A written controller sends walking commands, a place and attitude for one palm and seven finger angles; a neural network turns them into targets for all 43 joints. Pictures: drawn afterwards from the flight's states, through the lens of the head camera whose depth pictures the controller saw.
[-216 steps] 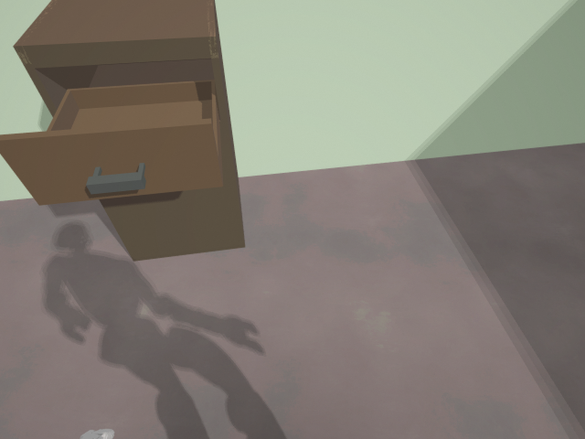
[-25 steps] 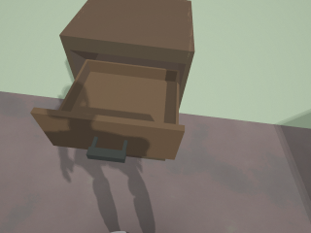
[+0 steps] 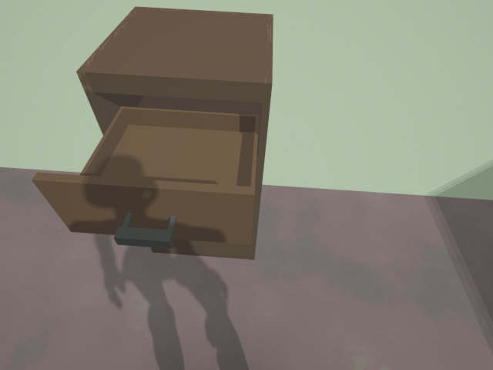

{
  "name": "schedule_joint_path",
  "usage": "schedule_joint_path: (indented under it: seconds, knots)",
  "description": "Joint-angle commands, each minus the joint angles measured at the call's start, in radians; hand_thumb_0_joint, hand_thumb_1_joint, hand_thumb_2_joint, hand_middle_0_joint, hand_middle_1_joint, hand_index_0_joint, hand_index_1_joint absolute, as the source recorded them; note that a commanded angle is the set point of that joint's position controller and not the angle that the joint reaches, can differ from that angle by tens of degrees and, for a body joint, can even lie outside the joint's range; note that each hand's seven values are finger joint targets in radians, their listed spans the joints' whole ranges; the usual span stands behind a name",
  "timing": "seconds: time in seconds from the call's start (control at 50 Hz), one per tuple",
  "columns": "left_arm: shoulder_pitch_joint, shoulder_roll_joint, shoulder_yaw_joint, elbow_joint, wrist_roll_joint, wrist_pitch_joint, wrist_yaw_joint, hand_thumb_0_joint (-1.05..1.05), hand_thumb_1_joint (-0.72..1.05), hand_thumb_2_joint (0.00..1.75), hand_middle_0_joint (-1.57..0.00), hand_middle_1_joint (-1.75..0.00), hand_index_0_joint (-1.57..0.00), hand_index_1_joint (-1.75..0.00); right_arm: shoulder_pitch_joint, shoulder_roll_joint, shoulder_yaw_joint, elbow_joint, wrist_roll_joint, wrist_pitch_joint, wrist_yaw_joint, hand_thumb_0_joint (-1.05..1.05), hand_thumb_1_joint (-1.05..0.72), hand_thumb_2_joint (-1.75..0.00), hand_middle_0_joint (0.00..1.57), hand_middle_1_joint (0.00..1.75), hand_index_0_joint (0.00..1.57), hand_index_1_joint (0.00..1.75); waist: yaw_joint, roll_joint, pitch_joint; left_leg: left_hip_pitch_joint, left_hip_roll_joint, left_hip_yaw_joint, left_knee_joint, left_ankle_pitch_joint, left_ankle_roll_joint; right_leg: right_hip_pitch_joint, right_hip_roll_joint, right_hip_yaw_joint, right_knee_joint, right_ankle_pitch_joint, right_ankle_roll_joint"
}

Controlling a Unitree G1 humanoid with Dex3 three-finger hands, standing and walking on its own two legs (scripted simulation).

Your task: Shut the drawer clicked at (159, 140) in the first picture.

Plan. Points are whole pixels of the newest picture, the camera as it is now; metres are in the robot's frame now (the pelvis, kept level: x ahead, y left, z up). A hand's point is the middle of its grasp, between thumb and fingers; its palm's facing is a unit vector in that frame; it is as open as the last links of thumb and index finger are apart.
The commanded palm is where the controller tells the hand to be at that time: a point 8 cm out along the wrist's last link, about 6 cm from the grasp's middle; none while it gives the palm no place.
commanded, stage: come to a stop and stand still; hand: left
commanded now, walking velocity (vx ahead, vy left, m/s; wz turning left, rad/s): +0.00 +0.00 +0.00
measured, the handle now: (148, 228) +0.38 +0.22 -0.04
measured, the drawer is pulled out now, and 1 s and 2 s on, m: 0.30 0.30 0.30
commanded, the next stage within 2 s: look again from close up in 0.08 s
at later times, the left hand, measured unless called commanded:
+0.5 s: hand out of the picture +0.05 +0.21 -0.18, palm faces +0.02 -0.97 -0.23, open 7.4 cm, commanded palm none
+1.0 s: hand out of the picture +0.00 +0.23 -0.17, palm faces -0.02 -0.98 -0.21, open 7.4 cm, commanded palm none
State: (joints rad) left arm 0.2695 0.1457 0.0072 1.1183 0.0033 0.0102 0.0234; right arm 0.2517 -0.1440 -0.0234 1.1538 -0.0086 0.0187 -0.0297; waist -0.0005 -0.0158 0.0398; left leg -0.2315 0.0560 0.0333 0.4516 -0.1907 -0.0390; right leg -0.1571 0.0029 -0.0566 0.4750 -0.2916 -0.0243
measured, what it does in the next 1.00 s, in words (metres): shifts its weight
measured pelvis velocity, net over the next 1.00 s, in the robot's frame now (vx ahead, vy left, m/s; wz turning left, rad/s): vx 0.02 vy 0.05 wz -0.02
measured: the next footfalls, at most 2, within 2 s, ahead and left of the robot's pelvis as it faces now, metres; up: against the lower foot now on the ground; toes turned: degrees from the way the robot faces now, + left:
none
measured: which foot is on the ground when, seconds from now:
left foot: down 0.00-1.00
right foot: down 0.00-1.00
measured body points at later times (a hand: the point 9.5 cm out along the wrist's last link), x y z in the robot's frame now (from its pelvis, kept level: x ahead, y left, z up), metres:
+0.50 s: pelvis +0.01 +0.03 -0.01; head +0.01 +0.03 +0.44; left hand +0.05 +0.27 -0.16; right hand +0.05 -0.21 -0.16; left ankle +0.03 +0.14 -0.74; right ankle -0.02 -0.10 -0.74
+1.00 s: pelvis +0.02 +0.05 +0.00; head +0.03 +0.05 +0.45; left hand +0.00 +0.28 -0.16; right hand +0.03 -0.18 -0.16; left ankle +0.03 +0.14 -0.74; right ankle -0.02 -0.10 -0.74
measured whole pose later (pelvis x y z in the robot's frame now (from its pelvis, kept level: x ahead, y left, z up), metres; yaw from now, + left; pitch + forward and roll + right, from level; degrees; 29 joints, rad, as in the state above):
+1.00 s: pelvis +0.02 +0.05 +0.00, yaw -1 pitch -1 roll +1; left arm 0.34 0.18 -0.01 1.08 0.02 0.01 0.02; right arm 0.24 -0.18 -0.01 1.08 -0.02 0.02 0.00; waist 0.00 0.00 0.03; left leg -0.23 -0.02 0.09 0.48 -0.24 0.04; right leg -0.17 -0.07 0.00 0.51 -0.35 0.02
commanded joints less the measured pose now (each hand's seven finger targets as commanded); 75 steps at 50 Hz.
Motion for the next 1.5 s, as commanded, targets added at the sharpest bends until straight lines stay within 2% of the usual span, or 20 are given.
schedule_joint_path:
  seconds: [0.0, 0.14, 0.16, 0.18, 0.22, 0.26, 0.36, 0.42, 0.8, 0.9, 0.96, 1.16, 1.2, 1.24, 1.26, 1.28, 1.3, 1.36, 1.4, 1.48]
  knots:
    - [0.066, 0.104, 0.021, -0.016, 0.000, -0.015, 0.007, 0.00, 0.90, 0.90, -0.20, -0.30, -0.20, -0.30, 0.017, -0.075, -0.004, -0.028, -0.001, -0.019, -0.007, 0.00, -0.90, -0.90, 0.20, 0.30, 0.20, 0.30, 0.012, 0.032, 0.026, 0.036, 0.043, -0.058, -0.092, 0.047, 0.032, -0.068, -0.109, 0.119, -0.173, 0.033, -0.004]
    - [0.074, 0.088, 0.023, -0.012, 0.003, -0.016, 0.009, 0.00, 0.90, 0.90, -0.20, -0.30, -0.20, -0.30, 0.072, -0.060, -0.002, -0.013, -0.004, -0.017, -0.006, 0.00, -0.90, -0.90, 0.20, 0.30, 0.20, 0.30, 0.003, 0.003, 0.056, 0.035, 0.033, -0.050, -0.099, 0.011, 0.032, -0.107, -0.106, 0.125, -0.198, -0.043, -0.008]
    - [0.025, 0.287, 0.010, -0.123, 0.015, -0.038, 0.013, 0.00, 0.90, 0.90, -0.20, -0.30, -0.20, -0.30, 0.008, -0.198, -0.018, -0.143, -0.027, -0.021, 0.008, 0.00, -0.90, -0.90, 0.20, 0.30, 0.20, 0.30, -0.025, 0.070, 0.143, 0.028, 0.001, -0.079, -0.049, 0.020, 0.052, -0.169, -0.074, 0.128, -0.144, -0.074, -0.025]
    - [0.033, 0.238, 0.037, -0.119, 0.013, -0.039, 0.020, 0.00, 0.90, 0.90, -0.20, -0.30, -0.20, -0.30, 0.001, -0.177, -0.049, -0.153, -0.023, -0.034, 0.001, 0.00, -0.90, -0.90, 0.20, 0.30, 0.20, 0.30, 0.000, 0.123, 0.020, -0.001, 0.037, -0.065, 0.020, -0.068, 0.049, -0.172, -0.131, 0.148, -0.115, -0.149, -0.032]
    - [0.055, 0.179, 0.024, -0.129, 0.018, -0.042, 0.023, 0.00, 0.90, 0.90, -0.20, -0.30, -0.20, -0.30, 0.044, -0.092, -0.037, -0.166, -0.018, -0.022, 0.001, 0.00, -0.90, -0.90, 0.20, 0.30, 0.20, 0.30, -0.015, -0.039, -0.071, -0.038, -0.005, -0.040, 0.143, -0.084, 0.040, -0.160, -0.181, 0.222, -0.181, -0.186, -0.049]
    - [0.039, 0.150, 0.014, -0.142, 0.019, -0.036, 0.030, 0.00, 0.90, 0.90, -0.20, -0.30, -0.20, -0.30, 0.072, -0.070, -0.023, -0.171, -0.022, -0.017, 0.009, 0.00, -0.90, -0.90, 0.20, 0.30, 0.20, 0.30, -0.025, -0.156, -0.010, -0.073, -0.008, -0.021, 0.172, -0.073, 0.040, -0.179, -0.197, 0.224, -0.198, -0.158, -0.066]
    - [0.072, 0.137, 0.015, -0.143, 0.016, -0.035, 0.030, 0.00, 0.90, 0.90, -0.20, -0.30, -0.20, -0.30, 0.071, -0.102, -0.013, -0.160, -0.012, -0.040, 0.007, 0.00, -0.90, -0.90, 0.20, 0.30, 0.20, 0.30, 0.001, 0.033, 0.003, -0.018, 0.045, -0.055, 0.057, 0.208, 0.060, -0.098, -0.105, 0.083, -0.026, 0.210, -0.018]
    - [0.076, 0.149, 0.018, -0.140, 0.012, -0.031, 0.028, 0.00, 0.90, 0.90, -0.20, -0.30, -0.20, -0.30, 0.038, -0.133, -0.014, -0.167, -0.008, -0.036, 0.003, 0.00, -0.90, -0.90, 0.20, 0.30, 0.20, 0.30, 0.005, 0.077, 0.008, -0.021, 0.051, -0.077, 0.034, 0.217, 0.068, -0.079, -0.093, 0.069, -0.019, 0.165, -0.002]
    - [0.077, 0.142, 0.006, -0.115, 0.016, -0.024, 0.019, 0.00, 0.90, 0.90, -0.20, -0.30, -0.20, -0.30, -0.027, -0.161, -0.009, -0.147, -0.002, -0.031, 0.014, 0.00, -0.90, -0.90, 0.20, 0.30, 0.20, 0.30, 0.000, 0.017, -0.017, 0.051, 0.046, -0.081, -0.077, 0.086, 0.076, -0.060, -0.105, 0.078, -0.069, 0.122, 0.026]
    - [0.099, 0.124, 0.004, -0.090, 0.025, -0.014, 0.007, 0.00, 0.90, 0.90, -0.20, -0.30, -0.20, -0.30, -0.004, -0.185, -0.015, -0.118, -0.010, -0.014, 0.016, 0.00, -0.90, -0.90, 0.20, 0.30, 0.20, 0.30, -0.006, 0.075, 0.078, -0.021, 0.073, -0.144, -0.201, -0.381, 0.090, -0.125, -0.064, 0.031, -0.041, -0.165, 0.021]
    - [0.142, 0.112, 0.007, -0.075, 0.027, -0.015, -0.002, 0.00, 0.90, 0.90, -0.20, -0.30, -0.20, -0.30, 0.006, -0.197, -0.021, -0.117, -0.010, -0.013, 0.015, 0.00, -0.90, -0.90, 0.20, 0.30, 0.20, 0.30, 0.005, 0.093, 0.085, -0.039, 0.102, -0.177, -0.227, -0.444, 0.113, -0.126, -0.048, 0.002, 0.003, -0.152, 0.013]
    - [0.227, 0.158, 0.040, -0.027, 0.014, -0.036, 0.005, 0.00, 0.90, 0.90, -0.20, -0.30, -0.20, -0.30, 0.024, -0.100, -0.001, -0.116, -0.005, -0.050, 0.011, 0.00, -0.90, -0.90, 0.20, 0.30, 0.20, 0.30, 0.014, -0.160, 0.043, -0.135, -0.039, 0.080, 0.172, -0.098, 0.071, 0.052, -0.206, 0.201, -0.090, 0.183, -0.087]
    - [0.204, 0.148, 0.042, -0.027, 0.016, -0.034, 0.005, 0.00, 0.90, 0.90, -0.20, -0.30, -0.20, -0.30, 0.053, -0.098, -0.002, -0.103, -0.004, -0.054, 0.008, 0.00, -0.90, -0.90, 0.20, 0.30, 0.20, 0.30, -0.011, -0.100, 0.060, -0.063, -0.030, 0.081, 0.137, -0.044, 0.074, 0.005, -0.184, 0.162, -0.035, 0.245, -0.082]
    - [0.158, 0.110, 0.032, -0.039, 0.014, -0.032, 0.005, 0.00, 0.90, 0.90, -0.20, -0.30, -0.20, -0.30, 0.161, -0.137, -0.006, -0.052, -0.006, -0.060, -0.004, 0.00, -0.90, -0.90, 0.20, 0.30, 0.20, 0.30, -0.054, 0.090, 0.015, 0.168, 0.046, -0.026, 0.051, 0.334, 0.102, -0.115, -0.083, 0.026, 0.180, 0.357, -0.022]
    - [0.134, 0.080, 0.023, -0.057, 0.013, -0.035, 0.009, 0.00, 0.90, 0.90, -0.20, -0.30, -0.20, -0.30, 0.243, -0.180, -0.015, -0.025, -0.009, -0.060, -0.015, 0.00, -0.90, -0.90, 0.20, 0.30, 0.20, 0.30, -0.072, 0.227, -0.020, 0.293, 0.146, -0.149, 0.031, 0.660, 0.163, -0.222, -0.030, -0.039, 0.318, 0.229, 0.016]
    - [0.079, 0.058, 0.013, -0.078, 0.008, -0.033, 0.016, 0.00, 0.90, 0.90, -0.20, -0.30, -0.20, -0.30, 0.272, -0.179, -0.011, -0.009, -0.012, -0.055, -0.024, 0.00, -0.90, -0.90, 0.20, 0.30, 0.20, 0.30, -0.076, 0.279, 0.016, 0.318, 0.236, -0.230, -0.011, 0.935, 0.225, -0.324, -0.015, -0.035, 0.398, -0.191, 0.025]
    - [0.033, 0.056, 0.017, -0.089, 0.007, -0.023, 0.020, 0.00, 0.90, 0.90, -0.20, -0.30, -0.20, -0.30, 0.240, -0.164, -0.004, -0.018, -0.014, -0.050, -0.029, 0.00, -0.90, -0.90, 0.20, 0.30, 0.20, 0.30, -0.062, 0.224, 0.067, 0.216, 0.258, -0.216, -0.041, 0.917, 0.239, -0.306, -0.050, 0.015, 0.404, -0.302, 0.019]
    - [0.163, 0.048, 0.024, -0.048, 0.002, -0.027, 0.017, 0.00, 0.90, 0.90, -0.20, -0.30, -0.20, -0.30, 0.040, -0.139, 0.006, -0.073, 0.001, -0.043, -0.030, 0.00, -0.90, -0.90, 0.20, 0.30, 0.20, 0.30, 0.048, 0.097, 0.028, 0.089, 0.125, -0.074, 0.041, 0.693, 0.133, -0.037, -0.071, 0.014, -0.006, 0.117, 0.027]
    - [0.177, 0.115, 0.028, -0.037, 0.006, -0.038, 0.024, 0.00, 0.90, 0.90, -0.20, -0.30, -0.20, -0.30, 0.066, -0.105, -0.005, -0.091, 0.011, -0.033, -0.023, 0.00, -0.90, -0.90, 0.20, 0.30, 0.20, 0.30, 0.013, -0.041, -0.015, -0.001, 0.019, -0.012, 0.051, 0.203, 0.046, 0.056, -0.210, 0.149, 0.004, 0.699, -0.048]
    - [0.159, 0.159, 0.043, -0.050, 0.015, -0.030, 0.041, 0.00, 0.90, 0.90, -0.20, -0.30, -0.20, -0.30, 0.026, -0.071, -0.021, -0.106, 0.005, -0.002, -0.018, 0.00, -0.90, -0.90, 0.20, 0.30, 0.20, 0.30, 0.034, -0.191, -0.028, -0.124, -0.033, 0.049, 0.239, -0.226, 0.021, 0.166, -0.317, 0.185, 0.027, 1.217, -0.130]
